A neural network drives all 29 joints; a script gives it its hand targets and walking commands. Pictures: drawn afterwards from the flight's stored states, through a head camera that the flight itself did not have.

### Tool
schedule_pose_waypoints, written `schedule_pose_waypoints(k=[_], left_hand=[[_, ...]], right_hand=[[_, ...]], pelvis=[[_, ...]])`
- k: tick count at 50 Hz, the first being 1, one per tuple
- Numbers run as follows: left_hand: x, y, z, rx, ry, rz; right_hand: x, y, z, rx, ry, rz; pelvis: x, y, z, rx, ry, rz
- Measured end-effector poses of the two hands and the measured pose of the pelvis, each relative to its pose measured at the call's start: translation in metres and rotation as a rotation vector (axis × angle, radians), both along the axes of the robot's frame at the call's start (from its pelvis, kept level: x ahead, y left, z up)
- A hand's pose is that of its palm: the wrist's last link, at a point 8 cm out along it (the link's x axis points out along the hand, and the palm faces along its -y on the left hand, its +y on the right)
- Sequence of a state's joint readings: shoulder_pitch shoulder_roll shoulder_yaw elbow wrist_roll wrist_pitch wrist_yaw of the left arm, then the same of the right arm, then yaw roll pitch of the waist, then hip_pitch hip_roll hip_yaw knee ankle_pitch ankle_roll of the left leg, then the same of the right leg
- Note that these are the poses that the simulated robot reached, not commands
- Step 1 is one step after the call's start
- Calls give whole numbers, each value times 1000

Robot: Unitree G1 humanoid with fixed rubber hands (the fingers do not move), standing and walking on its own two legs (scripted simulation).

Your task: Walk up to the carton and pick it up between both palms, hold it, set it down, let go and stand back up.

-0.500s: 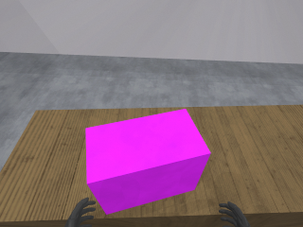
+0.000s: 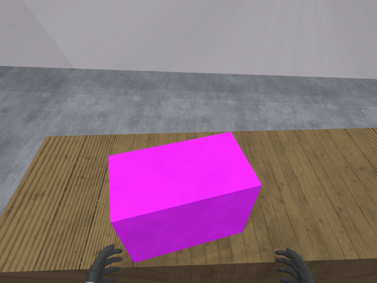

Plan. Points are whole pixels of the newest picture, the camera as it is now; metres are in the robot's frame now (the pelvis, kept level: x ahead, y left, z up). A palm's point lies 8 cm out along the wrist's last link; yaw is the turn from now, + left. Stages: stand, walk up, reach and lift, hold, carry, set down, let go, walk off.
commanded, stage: let go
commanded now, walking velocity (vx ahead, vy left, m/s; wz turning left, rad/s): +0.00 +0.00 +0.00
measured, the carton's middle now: (182, 197) +0.36 +0.05 -0.06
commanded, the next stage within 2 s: stand in 0.08 s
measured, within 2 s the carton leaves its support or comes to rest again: neither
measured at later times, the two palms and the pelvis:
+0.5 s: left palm out of the picture +0.06 +0.27 -0.11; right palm out of the picture +0.05 -0.25 -0.11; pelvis -0.02 +0.01 +0.00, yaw +1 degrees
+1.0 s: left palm out of the picture -0.03 +0.29 -0.13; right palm out of the picture -0.01 -0.23 -0.12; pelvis -0.05 +0.03 -0.01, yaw +2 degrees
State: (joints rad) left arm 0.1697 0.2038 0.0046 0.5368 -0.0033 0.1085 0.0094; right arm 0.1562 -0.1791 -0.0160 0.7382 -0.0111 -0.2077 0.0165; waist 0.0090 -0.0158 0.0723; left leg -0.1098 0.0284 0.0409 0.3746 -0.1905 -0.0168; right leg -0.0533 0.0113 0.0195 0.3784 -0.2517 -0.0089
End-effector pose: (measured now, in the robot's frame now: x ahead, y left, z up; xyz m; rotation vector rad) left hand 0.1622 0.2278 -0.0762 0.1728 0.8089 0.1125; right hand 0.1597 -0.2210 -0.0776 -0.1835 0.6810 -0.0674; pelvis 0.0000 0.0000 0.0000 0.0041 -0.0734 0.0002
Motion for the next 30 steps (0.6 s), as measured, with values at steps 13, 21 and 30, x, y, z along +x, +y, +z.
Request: schedule_pose_waypoints(k=[13, 21, 30], left_hand=[[-40, 26, -17, 57, 52, 2], [-88, 41, -31, 74, 169, 12], [-120, 45, -40, 60, 217, 16]], right_hand=[[-43, -31, -17, -95, 198, -80], [-91, -39, -25, -121, 311, -95], [-125, -25, -32, -110, 365, -80]], pelvis=[[-1, 5, -3, -7, 34, 13], [-12, 10, -3, -14, 23, 20], [-27, 17, -4, -19, 14, 23]])
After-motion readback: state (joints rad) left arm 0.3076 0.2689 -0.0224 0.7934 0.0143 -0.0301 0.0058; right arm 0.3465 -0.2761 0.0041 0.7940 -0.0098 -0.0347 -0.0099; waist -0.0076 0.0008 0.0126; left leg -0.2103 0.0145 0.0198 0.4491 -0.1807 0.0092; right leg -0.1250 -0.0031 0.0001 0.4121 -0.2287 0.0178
